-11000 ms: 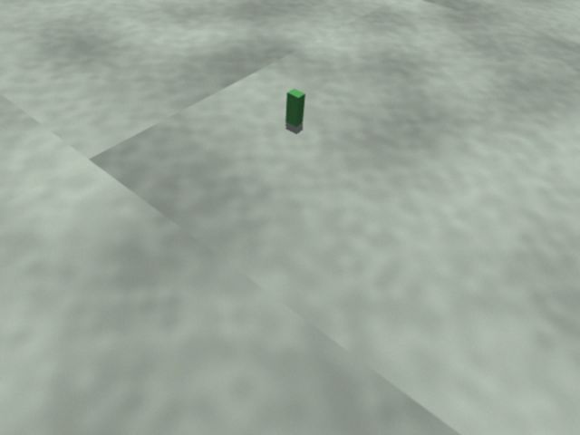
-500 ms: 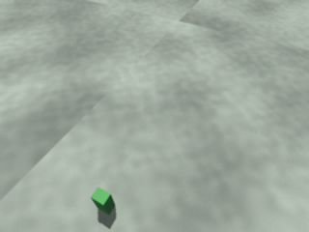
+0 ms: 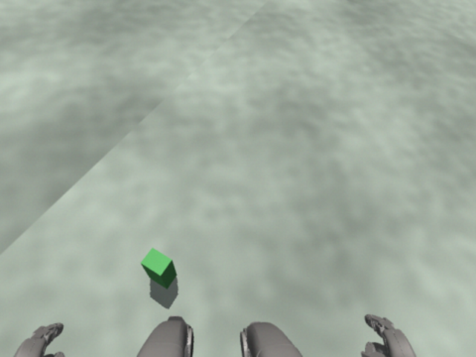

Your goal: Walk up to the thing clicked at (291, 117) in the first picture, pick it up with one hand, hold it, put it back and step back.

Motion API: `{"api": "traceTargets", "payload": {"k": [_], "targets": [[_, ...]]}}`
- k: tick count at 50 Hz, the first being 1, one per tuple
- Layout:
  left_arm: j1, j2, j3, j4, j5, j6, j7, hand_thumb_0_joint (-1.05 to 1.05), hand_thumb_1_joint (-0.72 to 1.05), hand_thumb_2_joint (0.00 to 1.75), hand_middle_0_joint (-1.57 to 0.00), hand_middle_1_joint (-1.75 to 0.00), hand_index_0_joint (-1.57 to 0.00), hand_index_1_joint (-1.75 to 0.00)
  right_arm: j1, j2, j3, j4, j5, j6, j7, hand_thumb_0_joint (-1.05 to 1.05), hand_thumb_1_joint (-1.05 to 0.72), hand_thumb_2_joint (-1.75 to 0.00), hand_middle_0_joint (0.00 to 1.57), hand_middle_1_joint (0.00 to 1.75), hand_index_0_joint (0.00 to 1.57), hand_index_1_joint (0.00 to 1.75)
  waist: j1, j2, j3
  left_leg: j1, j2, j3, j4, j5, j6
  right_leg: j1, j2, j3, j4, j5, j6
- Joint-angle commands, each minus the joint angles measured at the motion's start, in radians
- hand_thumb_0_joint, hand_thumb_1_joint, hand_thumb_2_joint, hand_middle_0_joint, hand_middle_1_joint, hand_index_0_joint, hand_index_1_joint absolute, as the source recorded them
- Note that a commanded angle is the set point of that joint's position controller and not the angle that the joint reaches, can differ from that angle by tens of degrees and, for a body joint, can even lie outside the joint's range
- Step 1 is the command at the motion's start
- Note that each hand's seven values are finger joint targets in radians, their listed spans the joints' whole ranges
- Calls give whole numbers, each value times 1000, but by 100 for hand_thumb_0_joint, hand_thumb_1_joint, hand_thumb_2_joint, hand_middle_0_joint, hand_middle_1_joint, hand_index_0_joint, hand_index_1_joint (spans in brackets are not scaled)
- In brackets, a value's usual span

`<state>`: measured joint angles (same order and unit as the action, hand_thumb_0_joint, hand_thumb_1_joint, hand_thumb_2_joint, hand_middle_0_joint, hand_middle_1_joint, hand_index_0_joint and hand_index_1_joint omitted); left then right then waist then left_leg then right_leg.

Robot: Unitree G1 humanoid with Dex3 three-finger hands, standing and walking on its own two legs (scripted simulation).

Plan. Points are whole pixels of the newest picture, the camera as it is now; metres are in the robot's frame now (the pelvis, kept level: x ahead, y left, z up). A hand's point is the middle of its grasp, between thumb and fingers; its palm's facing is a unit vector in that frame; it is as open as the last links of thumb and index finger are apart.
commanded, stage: walk up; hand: left
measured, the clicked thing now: (160, 269) +0.43 +0.22 -0.64
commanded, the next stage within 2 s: none
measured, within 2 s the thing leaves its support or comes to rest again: neither
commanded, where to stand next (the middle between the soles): +0.10 +0.00 m, yaw +2 degrees
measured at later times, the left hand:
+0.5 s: hand out of the picture -0.02 +0.30 -0.13, palm faces -0.01 -0.92 -0.40, open 7.4 cm
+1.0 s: hand out of the picture +0.07 +0.24 -0.12, palm faces +0.00 -0.89 -0.46, open 7.4 cm
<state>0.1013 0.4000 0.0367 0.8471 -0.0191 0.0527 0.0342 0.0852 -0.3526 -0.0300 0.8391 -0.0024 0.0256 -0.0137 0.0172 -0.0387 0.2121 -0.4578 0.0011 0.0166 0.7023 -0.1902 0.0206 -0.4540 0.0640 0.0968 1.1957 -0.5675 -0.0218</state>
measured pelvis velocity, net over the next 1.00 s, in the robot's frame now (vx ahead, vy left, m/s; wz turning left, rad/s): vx -0.02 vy -0.03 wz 0.00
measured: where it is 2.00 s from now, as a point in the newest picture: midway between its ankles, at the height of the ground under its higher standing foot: outside the picture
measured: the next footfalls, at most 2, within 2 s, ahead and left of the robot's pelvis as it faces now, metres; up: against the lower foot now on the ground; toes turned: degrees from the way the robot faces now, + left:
right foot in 0.12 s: -0.02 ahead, -0.12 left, +0.00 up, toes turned -2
left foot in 0.46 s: +0.13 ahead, +0.13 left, +0.00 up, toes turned +1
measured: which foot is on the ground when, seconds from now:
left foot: down 0.00-0.16, up 0.18-0.44, down 0.46-0.84, up 0.86-1.00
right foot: up 0.00-0.10, down 0.12-0.48, up 0.50-0.80, down 0.82-1.00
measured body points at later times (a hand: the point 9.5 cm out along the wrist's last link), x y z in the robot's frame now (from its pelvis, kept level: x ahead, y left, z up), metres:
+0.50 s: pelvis +0.01 +0.02 +0.01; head +0.04 +0.02 +0.46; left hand -0.01 +0.35 -0.11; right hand +0.07 -0.32 -0.09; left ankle +0.09 +0.13 -0.71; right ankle -0.06 -0.12 -0.69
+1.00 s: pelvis -0.02 -0.03 +0.00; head +0.03 -0.07 +0.45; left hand +0.07 +0.29 -0.09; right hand +0.10 -0.34 -0.14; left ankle -0.03 +0.13 -0.64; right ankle +0.05 -0.14 -0.71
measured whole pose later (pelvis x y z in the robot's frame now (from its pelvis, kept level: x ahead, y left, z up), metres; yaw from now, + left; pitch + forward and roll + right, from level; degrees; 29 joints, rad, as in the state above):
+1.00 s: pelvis -0.02 -0.03 +0.00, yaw +0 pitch -2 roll +2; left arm 0.15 0.34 0.05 0.87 0.04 0.00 0.02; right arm 0.13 -0.43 -0.06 0.87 0.02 0.05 -0.01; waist 0.03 0.07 0.16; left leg -0.51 -0.08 -0.12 1.20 -0.45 -0.01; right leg -0.44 -0.04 -0.01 0.76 -0.28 -0.03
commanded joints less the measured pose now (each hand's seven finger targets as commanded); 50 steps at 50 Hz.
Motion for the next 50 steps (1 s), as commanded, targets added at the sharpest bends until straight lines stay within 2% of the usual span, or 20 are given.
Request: {"api": "traceTargets", "payload": {"k": [1,4,6,8,9,11,16,21,22,24,25,30,35,40,41,42,43,46,48,50], "targets": [[212,190,66,18,17,-22,-18,0,90,90,-20,-30,-20,-30,13,-291,-91,-71,-29,-30,-19,0,-90,-90,20,30,20,30,0,199,-316,162,241,-271,-284,-262,195,72,-62,-22,-156,28,0],[276,185,84,54,37,-44,-40,0,90,90,-20,-30,-20,-30,67,-333,-106,-58,-55,-19,7,0,-90,-90,20,30,20,30,-15,263,-343,136,248,-301,-350,-475,165,245,-32,-124,-499,-129,-1],[363,183,98,105,59,-61,-33,0,90,90,-20,-30,-20,-30,62,-299,-101,-50,-56,-1,11,0,-90,-90,20,30,20,30,37,155,-285,4,144,-169,-193,-475,76,421,-17,-136,-841,69,-22],[246,347,134,36,90,-66,-22,0,90,90,-20,-30,-20,-30,-69,-219,-71,-89,-39,-15,8,0,-90,-90,20,30,20,30,102,-221,-67,-265,-25,-79,182,-344,-26,137,-446,583,-1072,-532,-206],[130,339,127,-9,82,-78,-25,0,90,90,-20,-30,-20,-30,-66,-280,-91,-64,-33,-27,4,0,-90,-90,20,30,20,30,60,-93,58,-187,13,-180,266,-270,-32,-13,-477,579,-1062,-488,-241],[100,252,110,11,66,-108,-21,0,90,90,-20,-30,-20,-30,62,-242,-83,-1,-13,-48,25,0,-90,-90,20,30,20,30,-17,-13,-6,-272,-24,-126,263,-178,-20,292,-319,286,-968,-35,-167],[243,252,114,0,61,-114,-56,0,90,90,-20,-30,-20,-30,46,-252,-84,-31,-18,-77,60,0,-90,-90,20,30,20,30,64,-131,-46,-166,8,-24,82,-191,-27,376,-288,146,-968,-34,-178],[211,224,78,-31,39,-88,-61,0,90,90,-20,-30,-20,-30,218,-226,-95,30,-12,-102,38,0,-90,-90,20,30,20,30,-38,-55,-156,355,-45,60,-233,24,2,176,-239,-40,-672,496,-122],[254,178,60,-36,33,-83,-61,0,90,90,-20,-30,-20,-30,312,-260,-112,47,-17,-108,21,0,-90,-90,20,30,20,30,-67,57,-244,513,-23,19,-260,-1,14,119,-188,-99,-460,503,-88],[308,154,52,-51,28,-69,-53,0,90,90,-20,-30,-20,-30,380,-420,-142,10,-30,-118,1,0,-90,-90,20,30,20,30,-81,215,-290,540,401,-701,-438,-358,198,-160,-37,-29,-111,-5,-26],[273,251,72,-29,29,-62,-41,0,90,90,-20,-30,-20,-30,336,-429,-147,2,1,-116,5,0,-90,-90,20,30,20,30,-79,109,-240,413,438,-724,-468,-409,268,-119,-93,39,-42,-14,-34],[326,195,66,59,14,-46,-47,0,90,90,-20,-30,-20,-30,125,-288,-74,-29,-8,-110,-9,0,-90,-90,20,30,20,30,15,165,-98,45,246,-206,-382,1,168,84,-144,5,-223,149,-1],[261,187,77,33,-7,-21,-22,0,90,90,-20,-30,-20,-30,72,-308,-74,-62,-10,-39,-15,0,-90,-90,20,30,20,30,7,280,-168,32,269,-169,-226,520,214,127,-79,-98,-204,134,28],[265,189,87,37,24,-41,-9,0,90,90,-20,-30,-20,-30,3,-258,-69,-77,11,16,-12,0,-90,-90,20,30,20,30,42,138,-254,40,155,-120,43,170,94,229,-86,-99,-612,379,10],[204,259,103,2,47,-53,-5,0,90,90,-20,-30,-20,-30,59,-203,-53,-75,25,23,-11,0,-90,-90,20,30,20,30,18,-89,-220,-70,32,-84,219,-27,40,217,-245,151,-738,497,-28],[116,355,118,-40,49,-59,-4,0,90,90,-20,-30,-20,-30,81,-180,-48,-75,22,29,-20,0,-90,-90,20,30,20,30,-5,-229,-216,-115,-96,-88,429,-436,3,125,-482,422,-806,659,-186],[104,387,119,-57,53,-65,0,0,90,90,-20,-30,-20,-30,43,-238,-74,-69,7,36,-34,0,-90,-90,20,30,20,30,29,-214,-237,-60,-79,-208,592,-487,8,22,-545,525,-821,651,-295],[0,256,99,-59,55,-76,12,0,90,90,-20,-30,-20,-30,161,-257,-85,-8,27,22,-17,0,-90,-90,20,30,20,30,-38,-90,-250,-84,-76,-204,643,-261,-10,109,-322,211,-746,316,-167],[39,213,94,-57,68,-88,0,0,90,90,-20,-30,-20,-30,212,-257,-79,32,8,-1,1,0,-90,-90,20,30,20,30,1,-153,-319,-63,-53,-126,492,-234,-33,227,-269,195,-812,-108,-135],[106,255,113,-59,83,-93,-16,0,90,90,-20,-30,-20,-30,165,-278,-83,14,-12,-16,24,0,-90,-90,20,30,20,30,43,-238,-290,-140,-52,-52,340,-338,-40,326,-312,270,-859,-265,-170]]}}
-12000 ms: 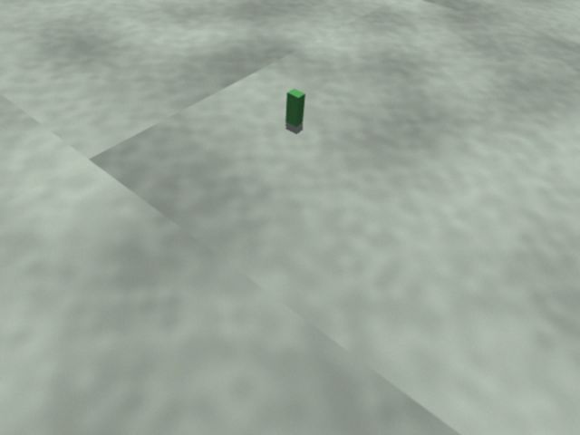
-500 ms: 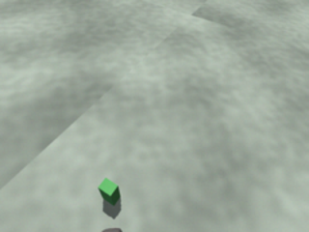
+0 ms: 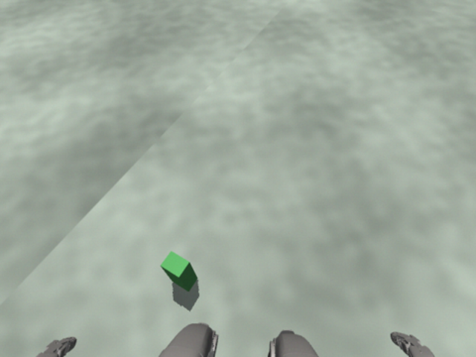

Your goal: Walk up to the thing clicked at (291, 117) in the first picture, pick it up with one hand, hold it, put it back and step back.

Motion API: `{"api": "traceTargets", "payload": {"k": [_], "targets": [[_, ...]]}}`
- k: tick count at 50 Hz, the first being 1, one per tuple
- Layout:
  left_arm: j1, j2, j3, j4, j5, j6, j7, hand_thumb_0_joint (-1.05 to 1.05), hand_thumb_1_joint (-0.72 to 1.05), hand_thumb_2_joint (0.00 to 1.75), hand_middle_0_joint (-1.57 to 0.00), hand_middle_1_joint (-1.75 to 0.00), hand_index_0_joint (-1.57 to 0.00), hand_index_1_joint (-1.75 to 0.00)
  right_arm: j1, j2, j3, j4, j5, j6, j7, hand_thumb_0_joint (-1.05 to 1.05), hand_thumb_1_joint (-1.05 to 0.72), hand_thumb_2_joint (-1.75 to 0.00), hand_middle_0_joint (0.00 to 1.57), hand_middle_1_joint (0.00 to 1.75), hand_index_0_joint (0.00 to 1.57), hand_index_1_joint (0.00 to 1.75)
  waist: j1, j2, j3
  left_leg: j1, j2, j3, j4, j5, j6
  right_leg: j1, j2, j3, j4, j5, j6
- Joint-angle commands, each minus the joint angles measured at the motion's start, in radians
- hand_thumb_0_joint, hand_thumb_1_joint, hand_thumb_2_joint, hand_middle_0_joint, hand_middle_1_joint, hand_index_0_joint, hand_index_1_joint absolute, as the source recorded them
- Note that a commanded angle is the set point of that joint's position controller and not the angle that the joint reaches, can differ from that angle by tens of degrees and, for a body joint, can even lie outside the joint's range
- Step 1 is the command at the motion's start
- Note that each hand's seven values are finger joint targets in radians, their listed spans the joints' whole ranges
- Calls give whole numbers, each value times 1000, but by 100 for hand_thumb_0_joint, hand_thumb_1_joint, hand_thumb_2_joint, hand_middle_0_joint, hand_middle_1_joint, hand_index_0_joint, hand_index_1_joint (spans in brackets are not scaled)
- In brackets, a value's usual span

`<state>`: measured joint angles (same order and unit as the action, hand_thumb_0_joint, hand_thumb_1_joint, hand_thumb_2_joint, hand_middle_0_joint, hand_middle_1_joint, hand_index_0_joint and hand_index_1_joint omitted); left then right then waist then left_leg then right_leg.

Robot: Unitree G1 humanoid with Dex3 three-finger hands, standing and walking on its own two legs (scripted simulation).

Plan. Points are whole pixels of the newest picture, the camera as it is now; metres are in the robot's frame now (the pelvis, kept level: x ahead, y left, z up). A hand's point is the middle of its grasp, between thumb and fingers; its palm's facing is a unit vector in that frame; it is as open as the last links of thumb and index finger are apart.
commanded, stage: walk up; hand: left
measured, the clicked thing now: (180, 272) +0.45 +0.25 -0.65
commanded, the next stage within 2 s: stand in 1.80 s
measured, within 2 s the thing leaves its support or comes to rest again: neither
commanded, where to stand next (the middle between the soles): +0.13 +0.03 m, yaw +1 degrees
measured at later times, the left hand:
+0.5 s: hand out of the picture +0.10 +0.31 -0.13, palm faces -0.01 -0.90 -0.43, open 7.4 cm
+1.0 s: hand (61, 344) +0.16 +0.34 -0.15, palm faces -0.07 -0.93 -0.36, open 7.4 cm
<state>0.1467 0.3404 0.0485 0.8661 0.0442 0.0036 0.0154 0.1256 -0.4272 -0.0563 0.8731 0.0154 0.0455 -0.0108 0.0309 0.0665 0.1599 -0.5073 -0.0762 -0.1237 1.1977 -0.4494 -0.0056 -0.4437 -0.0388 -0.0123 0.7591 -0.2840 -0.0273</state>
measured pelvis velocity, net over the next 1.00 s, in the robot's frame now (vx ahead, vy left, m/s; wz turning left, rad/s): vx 0.10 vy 0.06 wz -0.04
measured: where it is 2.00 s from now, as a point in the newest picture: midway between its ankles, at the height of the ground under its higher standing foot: outside the picture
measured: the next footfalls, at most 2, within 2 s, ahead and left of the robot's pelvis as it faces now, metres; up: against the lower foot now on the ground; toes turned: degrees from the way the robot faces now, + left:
left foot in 0.18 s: +0.01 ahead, +0.13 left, +0.00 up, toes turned +5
right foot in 0.50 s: +0.19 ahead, -0.10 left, +0.00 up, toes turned +1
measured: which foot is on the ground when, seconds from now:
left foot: up 0.00-0.16, down 0.18-0.52, up 0.54-0.72, down 0.74-1.00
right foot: down 0.00-0.18, up 0.20-0.48, down 0.50-0.76, up 0.78-1.00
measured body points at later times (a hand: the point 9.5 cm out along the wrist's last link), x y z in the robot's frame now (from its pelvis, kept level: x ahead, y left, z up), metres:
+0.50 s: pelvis +0.04 +0.02 +0.01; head +0.06 +0.01 +0.46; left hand +0.10 +0.35 -0.10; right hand +0.05 -0.31 -0.11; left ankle -0.03 +0.13 -0.71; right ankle +0.15 -0.10 -0.71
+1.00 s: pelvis +0.10 +0.06 +0.01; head +0.13 +0.08 +0.46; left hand +0.16 +0.38 -0.12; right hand +0.15 -0.26 -0.09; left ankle +0.11 +0.16 -0.71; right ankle +0.13 -0.08 -0.70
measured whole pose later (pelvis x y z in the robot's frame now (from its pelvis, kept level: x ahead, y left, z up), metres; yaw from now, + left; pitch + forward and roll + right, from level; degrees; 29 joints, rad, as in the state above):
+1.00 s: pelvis +0.10 +0.06 +0.01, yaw -2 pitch -2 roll +0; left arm 0.23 0.42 0.04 1.01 0.01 0.01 -0.01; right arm 0.24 -0.38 -0.02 0.96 -0.02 -0.06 0.00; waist 0.00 -0.04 0.08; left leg -0.26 0.03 0.10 0.64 -0.34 0.03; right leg -0.35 -0.01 0.03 0.71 -0.38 -0.03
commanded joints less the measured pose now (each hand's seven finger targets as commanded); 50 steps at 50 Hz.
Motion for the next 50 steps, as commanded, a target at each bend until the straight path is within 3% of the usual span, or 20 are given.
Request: {"api": "traceTargets", "payload": {"k": [1,6,8,9,10,11,13,15,23,24,25,26,27,29,35,37,38,39,44,50], "targets": [[113,335,112,-71,13,-47,-3,0,90,90,-20,-30,-20,-30,96,-213,-57,-38,-37,-43,31,0,-90,-90,20,30,20,30,56,-333,-210,-115,33,85,-221,-132,-13,352,-242,431,-433,-582,-186],[156,375,116,-69,-6,-37,-18,0,90,90,-20,-30,-20,-30,167,-163,-59,-29,-48,-61,62,0,-90,-90,20,30,20,30,2,-277,-165,184,40,163,-592,-125,58,207,-220,306,-481,-367,-145],[23,329,87,-106,-6,-25,-20,0,90,90,-20,-30,-20,-30,401,-170,-86,36,-57,-69,58,0,-90,-90,20,30,20,30,-179,-137,-153,613,24,223,-869,70,85,-128,-87,85,-291,-424,-29],[8,223,54,-132,-14,-24,-17,0,90,90,-20,-30,-20,-30,430,-236,-110,35,-74,-72,51,0,-90,-90,20,30,20,30,-199,175,-87,720,195,-153,-1030,-211,127,-416,64,-57,79,-394,17],[-44,219,55,-158,-29,-33,-7,0,90,90,-20,-30,-20,-30,345,-315,-115,-20,-90,-72,44,0,-90,-90,20,30,20,30,-171,173,43,533,444,-523,-1097,-511,191,-600,82,31,222,-293,22],[-74,301,67,-144,-27,-48,-7,0,90,90,-20,-30,-20,-30,288,-316,-112,-38,-60,-78,47,0,-90,-90,20,30,20,30,-161,19,118,368,494,-538,-1126,-516,258,-482,-17,150,214,-185,12],[94,275,59,-67,-40,-61,-36,0,90,90,-20,-30,-20,-30,177,-244,-79,-59,-47,-104,34,0,-90,-90,20,30,20,30,-62,-35,18,454,354,-279,-1040,-250,215,-361,-6,157,211,-56,11],[146,300,68,-31,-35,-64,-48,0,90,90,-20,-30,-20,-30,166,-245,-78,-73,-42,-114,35,0,-90,-90,20,30,20,30,-57,75,-15,363,304,-113,-1022,-159,203,-213,-5,83,158,-2,27],[164,237,48,30,-46,-74,9,0,90,90,-20,-30,-20,-30,148,-175,-43,-70,-33,-48,29,0,-90,-90,20,30,20,30,-9,26,-98,207,204,118,-592,496,146,284,59,-52,-253,226,18],[190,268,56,37,-38,-81,17,0,90,90,-20,-30,-20,-30,200,-143,-32,-58,-22,-47,26,0,-90,-90,20,30,20,30,5,-72,-145,183,159,148,-442,451,119,360,38,-9,-309,258,10],[220,338,76,32,-29,-90,25,0,90,90,-20,-30,-20,-30,270,-114,-20,-59,-16,-50,23,0,-90,-90,20,30,20,30,5,-200,-214,70,102,156,-279,230,80,483,-131,245,-335,387,-50],[277,387,91,-6,-30,-90,-7,0,90,90,-20,-30,-20,-30,340,-135,-22,-81,-9,-70,29,0,-90,-90,20,30,20,30,-4,-313,-298,-9,46,128,-129,-145,83,554,-302,546,-395,5,-190],[238,417,96,-9,-30,-88,-12,0,90,90,-20,-30,-20,-30,279,-210,-48,-66,-21,-70,24,0,-90,-90,20,30,20,30,17,-267,-270,-43,83,77,-84,-236,83,461,-373,688,-458,-334,-292],[172,389,86,-26,-33,-83,-15,0,90,90,-20,-30,-20,-30,220,-238,-56,-52,-23,-79,30,0,-90,-90,20,30,20,30,8,-175,-140,-64,143,51,-166,-176,72,300,-314,572,-493,-516,-259],[7,307,47,-53,-22,-43,-28,0,90,90,-20,-30,-20,-30,349,-145,-52,46,-38,-90,36,0,-90,-90,20,30,20,30,-90,-234,-124,378,61,217,-535,163,23,-137,-115,178,-357,-303,-126],[21,201,17,-48,-35,-22,-25,0,90,90,-20,-30,-20,-30,345,-189,-62,55,-58,-105,16,0,-90,-90,20,30,20,30,-107,-24,-103,407,146,29,-776,15,31,-252,6,126,-92,-371,-71],[24,163,5,-50,-44,-17,-21,0,90,90,-20,-30,-20,-30,276,-264,-69,22,-65,-115,7,0,-90,-90,20,30,20,30,-85,108,-63,260,392,-355,-994,-304,94,-245,95,94,70,-241,-23],[26,261,32,-21,-40,-15,-10,0,90,90,-20,-30,-20,-30,143,-310,-71,-14,-48,-116,1,0,-90,-90,20,30,20,30,-63,30,0,70,496,-454,-1051,-445,199,-131,32,151,159,-215,-4],[85,272,36,70,-41,-23,-23,0,90,90,-20,-30,-20,-30,66,-243,-48,7,-43,-136,-5,0,-90,-90,20,30,20,30,-34,72,-73,237,356,-104,-860,162,152,-33,10,116,70,-133,11],[39,215,12,83,-39,-31,-17,0,90,90,-20,-30,-20,-30,101,-218,-33,39,-21,-117,-13,0,-90,-90,20,30,20,30,-40,84,-186,372,300,55,-651,741,113,146,24,-5,-236,59,-18]]}}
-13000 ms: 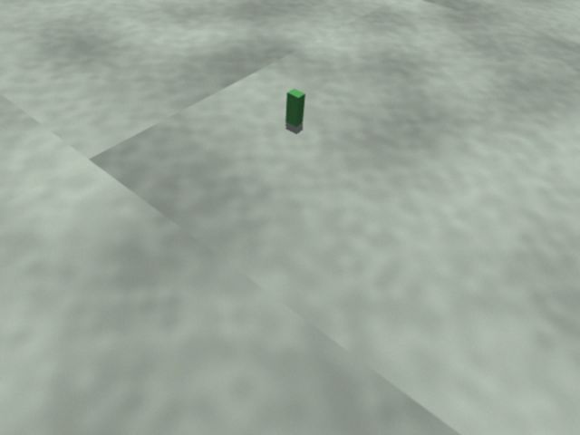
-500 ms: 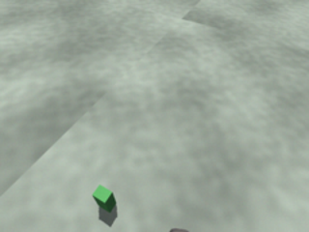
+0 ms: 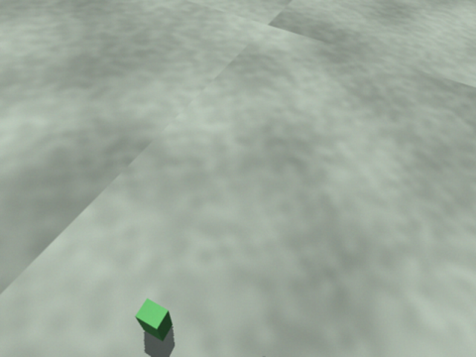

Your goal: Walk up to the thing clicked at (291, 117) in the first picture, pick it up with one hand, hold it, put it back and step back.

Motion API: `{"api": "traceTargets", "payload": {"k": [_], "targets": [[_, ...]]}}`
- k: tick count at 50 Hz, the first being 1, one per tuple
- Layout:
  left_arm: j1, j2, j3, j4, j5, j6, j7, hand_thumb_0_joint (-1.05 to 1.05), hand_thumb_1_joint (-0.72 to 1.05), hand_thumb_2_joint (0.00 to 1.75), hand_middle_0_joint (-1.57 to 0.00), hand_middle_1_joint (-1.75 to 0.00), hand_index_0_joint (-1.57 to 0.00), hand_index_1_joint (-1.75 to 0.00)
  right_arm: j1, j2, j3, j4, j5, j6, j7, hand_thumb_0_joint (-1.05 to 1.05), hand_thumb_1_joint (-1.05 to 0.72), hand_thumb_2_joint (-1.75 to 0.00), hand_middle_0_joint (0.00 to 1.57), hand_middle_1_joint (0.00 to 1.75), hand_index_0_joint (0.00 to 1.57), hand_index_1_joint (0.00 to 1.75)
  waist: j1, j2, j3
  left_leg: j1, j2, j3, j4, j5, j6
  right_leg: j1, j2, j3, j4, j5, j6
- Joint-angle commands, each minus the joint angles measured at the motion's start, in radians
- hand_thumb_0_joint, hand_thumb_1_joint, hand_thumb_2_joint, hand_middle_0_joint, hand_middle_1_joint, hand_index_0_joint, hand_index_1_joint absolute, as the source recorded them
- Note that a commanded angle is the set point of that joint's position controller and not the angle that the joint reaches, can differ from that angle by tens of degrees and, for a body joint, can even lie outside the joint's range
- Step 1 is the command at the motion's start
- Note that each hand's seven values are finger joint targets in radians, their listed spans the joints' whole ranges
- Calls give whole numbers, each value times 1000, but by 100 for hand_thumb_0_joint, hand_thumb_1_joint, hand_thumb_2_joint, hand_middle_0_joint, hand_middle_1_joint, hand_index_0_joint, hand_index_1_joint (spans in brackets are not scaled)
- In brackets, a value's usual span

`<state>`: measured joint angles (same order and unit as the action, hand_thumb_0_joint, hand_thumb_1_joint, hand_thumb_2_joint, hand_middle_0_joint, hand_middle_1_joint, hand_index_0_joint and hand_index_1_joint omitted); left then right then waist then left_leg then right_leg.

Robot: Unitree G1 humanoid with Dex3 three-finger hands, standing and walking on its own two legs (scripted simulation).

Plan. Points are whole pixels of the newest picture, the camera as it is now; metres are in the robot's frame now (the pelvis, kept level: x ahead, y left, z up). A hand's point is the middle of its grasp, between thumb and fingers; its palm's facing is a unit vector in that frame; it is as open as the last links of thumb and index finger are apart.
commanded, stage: walk up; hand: left
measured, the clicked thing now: (155, 320) +0.34 +0.21 -0.66
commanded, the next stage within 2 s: stand in 0.80 s
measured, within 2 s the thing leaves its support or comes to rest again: neither
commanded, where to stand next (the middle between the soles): +0.02 -0.03 m, yaw +4 degrees
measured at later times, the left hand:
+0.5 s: hand out of the picture +0.14 +0.21 -0.13, palm faces -0.05 -0.94 -0.33, open 7.4 cm
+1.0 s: hand out of the picture +0.12 +0.22 -0.13, palm faces -0.02 -0.94 -0.34, open 7.4 cm
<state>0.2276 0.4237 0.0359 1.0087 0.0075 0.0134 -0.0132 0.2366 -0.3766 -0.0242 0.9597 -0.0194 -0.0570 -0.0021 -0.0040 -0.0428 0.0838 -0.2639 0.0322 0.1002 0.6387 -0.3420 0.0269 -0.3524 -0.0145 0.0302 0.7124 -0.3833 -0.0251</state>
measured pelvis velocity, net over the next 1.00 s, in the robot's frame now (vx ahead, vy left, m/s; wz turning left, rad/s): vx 0.02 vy -0.03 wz -0.01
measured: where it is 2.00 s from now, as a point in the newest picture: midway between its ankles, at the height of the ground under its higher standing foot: outside the picture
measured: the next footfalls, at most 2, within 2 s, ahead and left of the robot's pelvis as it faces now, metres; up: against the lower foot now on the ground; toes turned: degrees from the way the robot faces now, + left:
right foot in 0.02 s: +0.07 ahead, -0.14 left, +0.00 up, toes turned +1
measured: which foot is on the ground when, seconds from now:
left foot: down 0.00-1.00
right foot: up 0.00-0.00, down 0.02-1.00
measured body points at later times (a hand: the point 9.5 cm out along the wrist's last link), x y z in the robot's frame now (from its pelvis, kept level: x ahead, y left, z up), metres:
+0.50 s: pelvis +0.02 -0.03 +0.02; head +0.03 -0.03 +0.46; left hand +0.15 +0.26 -0.11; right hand +0.10 -0.34 -0.11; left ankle +0.00 +0.10 -0.72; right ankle +0.04 -0.14 -0.73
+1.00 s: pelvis +0.02 -0.03 +0.02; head +0.04 -0.03 +0.47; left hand +0.12 +0.27 -0.11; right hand +0.10 -0.33 -0.11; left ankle +0.00 +0.10 -0.72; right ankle +0.04 -0.14 -0.72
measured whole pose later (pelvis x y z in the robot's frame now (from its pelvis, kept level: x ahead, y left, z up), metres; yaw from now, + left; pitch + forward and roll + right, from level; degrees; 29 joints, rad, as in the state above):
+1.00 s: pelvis +0.02 -0.03 +0.02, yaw +0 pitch -2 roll +0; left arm 0.06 0.34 0.01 1.15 0.00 -0.01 0.00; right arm 0.08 -0.35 0.00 1.14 0.00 -0.01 0.00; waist -0.01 0.01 0.06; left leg -0.07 0.06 0.10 0.31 -0.20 -0.03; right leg -0.14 0.01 0.00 0.34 -0.16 -0.01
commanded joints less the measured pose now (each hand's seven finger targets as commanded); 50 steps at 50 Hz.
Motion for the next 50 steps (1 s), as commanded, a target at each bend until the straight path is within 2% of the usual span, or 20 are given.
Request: {"api": "traceTargets", "payload": {"k": [1,2,3,4,5,7,9,14,21,23,27,30,35,39,40,41,43,46,50], "targets": [[-28,143,29,-46,1,-46,15,0,90,90,-20,-30,-20,-30,-21,-254,-58,-49,22,-8,-21,0,-90,-90,20,30,20,30,7,157,-131,91,177,-152,-62,593,58,140,-23,-13,-234,307,-28],[-20,186,36,-43,7,-54,19,0,90,90,-20,-30,-20,-30,-24,-231,-49,-57,31,-7,-21,0,-90,-90,20,30,20,30,7,85,-176,33,144,-125,-20,516,33,238,-82,70,-213,490,-54],[-40,218,38,-47,-1,-58,17,0,90,90,-20,-30,-20,-30,-13,-201,-42,-53,38,-9,-22,0,-90,-90,20,30,20,30,-6,-1,-215,10,79,-91,-22,345,1,255,-149,160,-175,564,-102],[-69,219,34,-52,-11,-53,14,0,90,90,-20,-30,-20,-30,-17,-200,-40,-34,31,-8,-25,0,-90,-90,20,30,20,30,-11,-26,-206,59,49,-86,-42,197,-2,187,-182,188,-173,527,-122],[-91,200,25,-55,-14,-50,13,0,90,90,-20,-30,-20,-30,-20,-212,-43,-16,27,-10,-26,0,-90,-90,20,30,20,30,-18,-9,-209,98,61,-97,-89,180,4,161,-171,159,-167,515,-110],[-118,170,13,-49,-12,-44,13,0,90,90,-20,-30,-20,-30,-58,-245,-49,4,23,-14,-21,0,-90,-90,20,30,20,30,-11,26,-179,114,110,-120,-143,260,29,127,-105,71,-133,493,-61],[-132,164,9,-33,-10,-42,12,0,90,90,-20,-30,-20,-30,-76,-247,-41,19,22,-15,-19,0,-90,-90,20,30,20,30,-8,11,-155,116,147,-141,-159,323,52,122,-85,55,-151,465,-37],[-168,169,13,-2,-9,-43,13,0,90,90,-20,-30,-20,-30,-124,-232,-32,59,21,-6,-16,0,-90,-90,20,30,20,30,-8,25,-129,84,106,-89,-190,237,19,176,-106,87,-223,448,-52],[-236,150,9,31,-5,-39,10,0,90,90,-20,-30,-20,-30,-175,-207,-22,98,10,2,-7,0,-90,-90,20,30,20,30,-10,5,-87,114,97,-80,-283,127,1,160,-107,109,-348,299,-25],[-249,147,10,37,-3,-39,9,0,90,90,-20,-30,-20,-30,-178,-209,-22,108,7,1,-6,0,-90,-90,20,30,20,30,-11,10,-95,131,102,-82,-306,130,-1,163,-105,111,-369,275,-21],[-236,140,13,55,-5,-40,7,0,90,90,-20,-30,-20,-30,-187,-204,-21,119,7,-2,-6,0,-90,-90,20,30,20,30,-1,21,-121,174,108,-77,-325,180,-7,185,-102,99,-385,315,-14],[-247,140,16,59,-1,-39,7,0,90,90,-20,-30,-20,-30,-179,-203,-22,126,6,-2,-7,0,-90,-90,20,30,20,30,-10,19,-126,178,111,-76,-339,177,-9,197,-103,97,-392,318,-14],[-231,133,16,70,-1,-40,8,0,90,90,-20,-30,-20,-30,-180,-204,-21,126,7,-2,-8,0,-90,-90,20,30,20,30,-5,22,-145,212,116,-73,-340,233,-7,207,-101,91,-387,404,-9],[-225,135,20,73,2,-39,10,0,90,90,-20,-30,-20,-30,-171,-206,-25,126,9,4,-9,0,-90,-90,20,30,20,30,-11,20,-134,219,119,-69,-335,216,-3,197,-98,88,-397,363,-12],[-240,138,13,67,-6,-49,13,0,90,90,-20,-30,-20,-30,-203,-184,-20,121,7,13,-9,0,-90,-90,20,30,20,30,-13,45,-117,203,128,-95,-344,307,-18,207,-113,96,-404,483,-7],[-217,139,15,72,-6,-53,16,0,90,90,-20,-30,-20,-30,-199,-189,-23,117,11,17,-8,0,-90,-90,20,30,20,30,-11,52,-149,223,129,-88,-334,346,-22,236,-116,85,-393,552,-4],[-204,139,12,81,-7,-56,18,0,90,90,-20,-30,-20,-30,-192,-190,-21,122,13,22,-8,0,-90,-90,20,30,20,30,-13,39,-159,247,129,-88,-335,347,-22,241,-114,80,-398,569,0],[-212,134,13,79,-7,-52,21,0,90,90,-20,-30,-20,-30,-187,-191,-20,126,11,23,-8,0,-90,-90,20,30,20,30,-15,51,-176,244,134,-91,-351,385,-27,270,-116,75,-393,578,0],[-209,134,10,84,-5,-50,23,0,90,90,-20,-30,-20,-30,-196,-176,-15,126,9,29,-6,0,-90,-90,20,30,20,30,-9,40,-135,216,130,-96,-377,282,-25,249,-110,69,-427,468,10]]}}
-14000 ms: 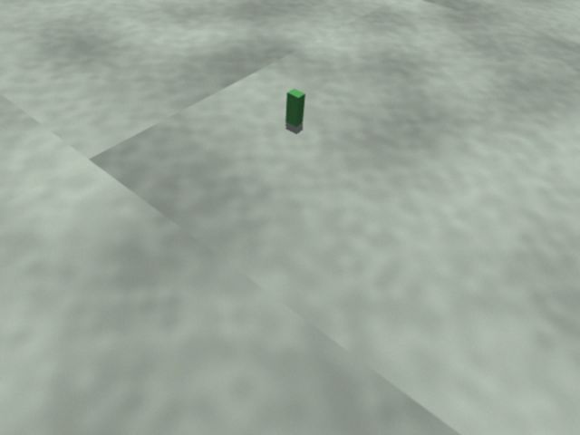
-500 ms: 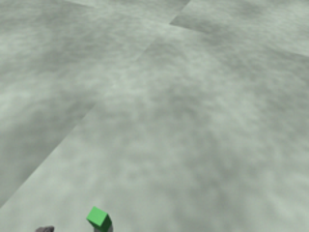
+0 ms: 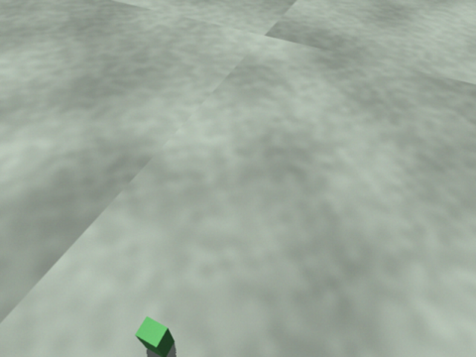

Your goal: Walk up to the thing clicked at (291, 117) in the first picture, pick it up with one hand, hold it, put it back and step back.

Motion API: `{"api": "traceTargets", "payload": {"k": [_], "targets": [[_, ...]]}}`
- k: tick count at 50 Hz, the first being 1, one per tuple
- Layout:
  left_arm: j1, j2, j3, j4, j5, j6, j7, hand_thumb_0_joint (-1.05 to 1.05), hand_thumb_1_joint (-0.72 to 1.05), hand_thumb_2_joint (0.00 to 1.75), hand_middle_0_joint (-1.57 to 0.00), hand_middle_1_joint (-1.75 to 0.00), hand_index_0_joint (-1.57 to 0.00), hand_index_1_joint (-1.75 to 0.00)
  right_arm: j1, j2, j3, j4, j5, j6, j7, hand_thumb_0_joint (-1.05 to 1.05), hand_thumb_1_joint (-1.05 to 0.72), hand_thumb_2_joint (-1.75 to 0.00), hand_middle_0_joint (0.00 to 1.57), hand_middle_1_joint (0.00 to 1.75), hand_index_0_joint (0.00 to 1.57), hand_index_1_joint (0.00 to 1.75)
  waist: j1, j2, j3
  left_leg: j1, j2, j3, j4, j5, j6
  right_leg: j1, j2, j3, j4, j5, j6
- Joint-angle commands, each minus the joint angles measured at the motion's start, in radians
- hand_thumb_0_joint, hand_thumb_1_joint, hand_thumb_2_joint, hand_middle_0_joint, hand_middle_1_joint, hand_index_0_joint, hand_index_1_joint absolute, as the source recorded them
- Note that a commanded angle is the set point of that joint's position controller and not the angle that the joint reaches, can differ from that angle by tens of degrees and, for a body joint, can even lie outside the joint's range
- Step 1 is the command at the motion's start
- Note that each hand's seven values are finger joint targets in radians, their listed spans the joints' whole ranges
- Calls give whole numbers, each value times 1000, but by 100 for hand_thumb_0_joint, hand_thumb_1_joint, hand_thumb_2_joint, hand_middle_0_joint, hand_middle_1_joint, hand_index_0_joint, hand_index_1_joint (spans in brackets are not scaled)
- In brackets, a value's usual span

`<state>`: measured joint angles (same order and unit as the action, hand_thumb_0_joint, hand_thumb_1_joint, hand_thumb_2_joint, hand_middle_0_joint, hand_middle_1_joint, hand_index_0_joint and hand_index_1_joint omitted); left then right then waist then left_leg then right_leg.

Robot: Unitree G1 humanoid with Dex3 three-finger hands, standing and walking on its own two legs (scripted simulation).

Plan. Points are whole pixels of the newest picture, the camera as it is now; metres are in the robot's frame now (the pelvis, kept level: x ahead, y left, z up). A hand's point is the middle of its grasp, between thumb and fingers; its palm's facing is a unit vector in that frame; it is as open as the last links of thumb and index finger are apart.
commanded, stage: stand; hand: left
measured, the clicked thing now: (156, 338) +0.32 +0.24 -0.69
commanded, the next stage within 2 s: go down in 2.00 s
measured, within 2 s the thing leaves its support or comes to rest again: neither
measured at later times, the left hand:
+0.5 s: hand out of the picture +0.05 +0.26 -0.16, palm faces -0.01 -0.94 -0.34, open 7.4 cm
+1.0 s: hand out of the picture +0.08 +0.26 -0.15, palm faces -0.01 -0.94 -0.34, open 7.4 cm
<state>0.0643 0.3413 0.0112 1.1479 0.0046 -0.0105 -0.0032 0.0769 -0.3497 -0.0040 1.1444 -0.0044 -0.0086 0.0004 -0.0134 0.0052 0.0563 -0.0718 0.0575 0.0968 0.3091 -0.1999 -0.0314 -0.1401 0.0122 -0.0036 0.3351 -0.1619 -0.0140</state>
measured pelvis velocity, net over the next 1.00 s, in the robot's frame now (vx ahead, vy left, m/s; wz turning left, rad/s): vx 0.00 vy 0.01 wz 0.02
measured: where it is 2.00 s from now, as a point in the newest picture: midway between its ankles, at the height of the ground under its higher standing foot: outside the picture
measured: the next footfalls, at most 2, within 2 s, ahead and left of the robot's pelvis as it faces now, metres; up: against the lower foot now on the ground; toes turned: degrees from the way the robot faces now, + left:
none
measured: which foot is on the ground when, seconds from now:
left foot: down 0.00-1.00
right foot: down 0.00-1.00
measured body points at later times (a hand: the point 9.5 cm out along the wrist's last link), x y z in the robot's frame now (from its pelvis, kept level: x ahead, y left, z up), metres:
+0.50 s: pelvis -0.01 +0.00 +0.00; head +0.00 +0.00 +0.45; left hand +0.06 +0.31 -0.13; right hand +0.06 -0.29 -0.14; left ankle -0.02 +0.13 -0.75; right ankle +0.01 -0.11 -0.75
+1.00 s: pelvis +0.00 +0.01 +0.00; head +0.00 +0.01 +0.45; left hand +0.08 +0.31 -0.13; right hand +0.08 -0.29 -0.13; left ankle -0.02 +0.13 -0.75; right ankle +0.01 -0.11 -0.75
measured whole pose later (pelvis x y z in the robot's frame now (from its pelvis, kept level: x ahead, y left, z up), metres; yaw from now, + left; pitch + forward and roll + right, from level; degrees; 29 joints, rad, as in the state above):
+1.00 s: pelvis +0.00 +0.01 +0.00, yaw +1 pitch -2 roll +0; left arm 0.09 0.35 -0.01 1.13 0.01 -0.01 0.00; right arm 0.10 -0.35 0.00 1.14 -0.01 -0.01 0.01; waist -0.01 0.00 0.04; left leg -0.08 0.04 0.08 0.30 -0.19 -0.02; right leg -0.14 -0.01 -0.02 0.32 -0.15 0.00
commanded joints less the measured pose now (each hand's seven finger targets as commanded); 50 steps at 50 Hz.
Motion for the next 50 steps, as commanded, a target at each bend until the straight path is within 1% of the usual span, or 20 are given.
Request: {"api": "traceTargets", "payload": {"k": [1,3,7,9,12,14,17,18,19,23,28,29,31,32,33,35,40,42,46,50], "targets": [[-51,224,37,-54,-3,-25,13,0,90,90,-20,-30,-20,-30,-35,-197,-34,-58,-7,-19,-8,0,-90,-90,20,30,20,30,-1,-20,-104,28,106,-96,-55,121,33,30,-138,104,-50,215,-3],[-40,219,33,-54,-1,-26,12,0,90,90,-20,-30,-20,-30,-40,-205,-37,-58,-6,-18,-5,0,-90,-90,20,30,20,30,2,-5,-104,43,104,-97,-53,101,37,4,-137,104,-66,185,-1],[-47,221,34,-59,0,-28,13,0,90,90,-20,-30,-20,-30,-32,-203,-38,-57,-10,-21,-3,0,-90,-90,20,30,20,30,0,-8,-95,20,104,-100,-61,91,38,13,-143,112,-71,179,-3],[-47,218,33,-57,-2,-27,12,0,90,90,-20,-30,-20,-30,-44,-197,-37,-59,-10,-21,-1,0,-90,-90,20,30,20,30,7,-7,-66,-1,101,-107,-72,46,39,-1,-134,105,-83,114,1],[-43,223,34,-59,0,-26,10,0,90,90,-20,-30,-20,-30,-36,-196,-40,-61,-11,-22,0,0,-90,-90,20,30,20,30,6,-13,-66,-7,101,-111,-78,23,40,-4,-136,108,-86,74,-1],[-30,221,32,-59,0,-29,9,0,90,90,-20,-30,-20,-30,-46,-198,-41,-64,-9,-24,2,0,-90,-90,20,30,20,30,11,-11,-76,12,102,-115,-74,33,42,-17,-135,107,-88,77,-1],[-42,213,32,-65,1,-28,8,0,90,90,-20,-30,-20,-30,-24,-198,-41,-60,-12,-26,1,0,-90,-90,20,30,20,30,3,-2,-71,-8,101,-115,-76,30,41,-7,-137,111,-82,89,-3],[-31,217,30,-65,1,-29,8,0,90,90,-20,-30,-20,-30,-36,-199,-42,-60,-12,-27,1,0,-90,-90,20,30,20,30,11,3,-76,3,101,-117,-75,35,40,-12,-138,108,-80,79,-3],[-33,219,31,-64,-1,-28,8,0,90,90,-20,-30,-20,-30,-33,-195,-42,-62,-11,-24,1,0,-90,-90,20,30,20,30,7,-3,-75,1,98,-114,-72,28,40,-15,-136,108,-82,62,-2],[-22,219,29,-63,3,-28,8,0,90,90,-20,-30,-20,-30,-21,-197,-41,-62,-11,-23,1,0,-90,-90,20,30,20,30,5,-5,-83,-6,98,-117,-71,39,44,1,-139,107,-81,95,-1],[-9,215,28,-62,1,-25,6,0,90,90,-20,-30,-20,-30,-18,-207,-41,-59,-10,-24,-1,0,-90,-90,20,30,20,30,8,10,-81,-8,98,-119,-72,33,43,-2,-139,109,-72,91,-6],[-11,220,27,-61,0,-25,6,0,90,90,-20,-30,-20,-30,-14,-202,-39,-57,-11,-24,-1,0,-90,-90,20,30,20,30,10,5,-82,-11,98,-123,-74,42,41,4,-138,106,-68,81,-5],[-9,222,28,-62,1,-24,7,0,90,90,-20,-30,-20,-30,-11,-202,-39,-56,-9,-24,-2,0,-90,-90,20,30,20,30,10,-8,-91,-2,101,-124,-71,55,42,6,-141,107,-64,99,-7],[-1,210,23,-63,4,-26,6,0,90,90,-20,-30,-20,-30,-14,-209,-39,-58,-9,-24,-2,0,-90,-90,20,30,20,30,10,8,-94,0,102,-121,-66,57,47,3,-143,106,-68,112,-5],[-7,222,26,-62,2,-25,7,0,90,90,-20,-30,-20,-30,-10,-205,-38,-56,-9,-24,-2,0,-90,-90,20,30,20,30,9,-6,-89,-5,100,-125,-71,66,44,8,-142,108,-65,116,-7],[-1,217,23,-62,4,-25,8,0,90,90,-20,-30,-20,-30,-12,-204,-36,-58,-9,-24,-2,0,-90,-90,20,30,20,30,10,-8,-87,1,100,-122,-65,75,45,5,-143,103,-67,135,-3],[-9,222,22,-67,1,-28,11,0,90,90,-20,-30,-20,-30,-3,-208,-37,-57,-9,-20,-2,0,-90,-90,20,30,20,30,4,-16,-89,13,99,-120,-59,106,44,-1,-141,95,-65,147,-1],[-4,217,20,-68,3,-29,12,0,90,90,-20,-30,-20,-30,-7,-210,-36,-59,-9,-19,-2,0,-90,-90,20,30,20,30,5,-7,-91,9,100,-115,-54,91,46,7,-148,100,-70,159,0],[-13,223,21,-67,0,-27,12,0,90,90,-20,-30,-20,-30,-10,-203,-34,-60,-8,-19,-2,0,-90,-90,20,30,20,30,6,-10,-76,-2,102,-121,-66,82,41,7,-144,94,-65,130,-3],[-11,223,21,-69,4,-28,11,0,90,90,-20,-30,-20,-30,-9,-206,-33,-60,-8,-22,-1,0,-90,-90,20,30,20,30,8,1,-75,-16,98,-121,-69,81,42,24,-147,99,-73,147,-1]]}}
